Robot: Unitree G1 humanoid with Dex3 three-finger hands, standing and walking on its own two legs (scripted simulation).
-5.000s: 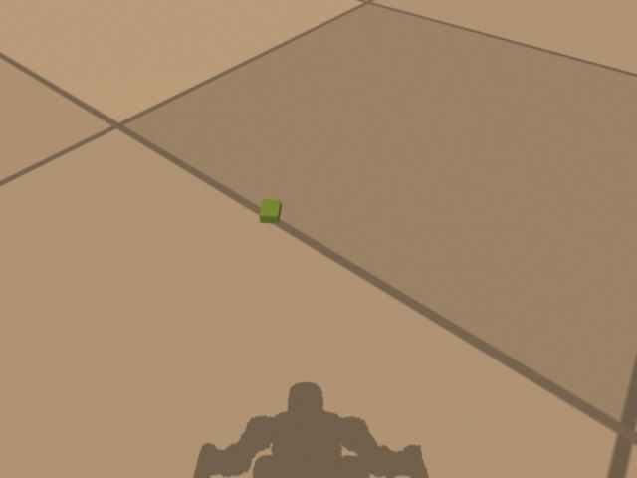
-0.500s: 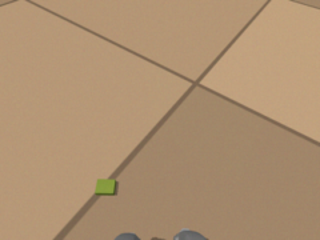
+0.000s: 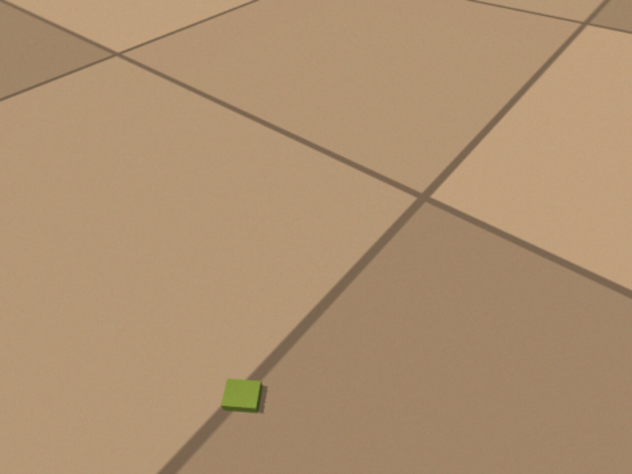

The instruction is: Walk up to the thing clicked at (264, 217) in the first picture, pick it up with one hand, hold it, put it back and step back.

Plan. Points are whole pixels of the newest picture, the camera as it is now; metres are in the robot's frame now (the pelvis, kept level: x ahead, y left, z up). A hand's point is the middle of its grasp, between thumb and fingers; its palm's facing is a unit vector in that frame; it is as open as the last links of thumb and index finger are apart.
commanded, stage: walk up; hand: left
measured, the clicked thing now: (242, 395) +0.47 +0.26 -0.73
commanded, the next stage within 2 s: stand in 1.40 s
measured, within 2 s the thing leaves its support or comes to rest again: neither
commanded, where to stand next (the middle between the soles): +0.08 +0.04 m, yaw -5 degrees
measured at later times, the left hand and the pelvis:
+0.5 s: hand out of the picture +0.16 +0.31 -0.15, palm faces -0.09 -0.93 -0.35, open 7.4 cm; pelvis +0.04 +0.05 +0.01, yaw -3 degrees
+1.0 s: hand out of the picture +0.14 +0.28 -0.13, palm faces -0.14 -0.93 -0.34, open 7.4 cm; pelvis +0.04 +0.03 +0.03, yaw -5 degrees
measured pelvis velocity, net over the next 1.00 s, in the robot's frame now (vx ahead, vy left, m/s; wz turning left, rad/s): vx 0.04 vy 0.03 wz -0.09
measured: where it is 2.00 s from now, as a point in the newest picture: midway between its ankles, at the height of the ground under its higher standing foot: outside the picture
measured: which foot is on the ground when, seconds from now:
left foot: up 0.00-0.14, down 0.16-1.00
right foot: down 0.00-1.00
